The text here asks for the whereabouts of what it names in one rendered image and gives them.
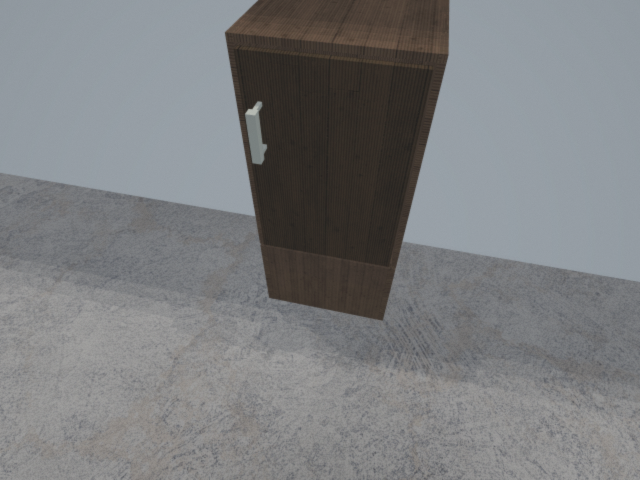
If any handle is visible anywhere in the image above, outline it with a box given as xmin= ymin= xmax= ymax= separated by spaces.
xmin=245 ymin=101 xmax=267 ymax=165

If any cupboard door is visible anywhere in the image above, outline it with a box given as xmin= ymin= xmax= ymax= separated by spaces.
xmin=234 ymin=45 xmax=434 ymax=267

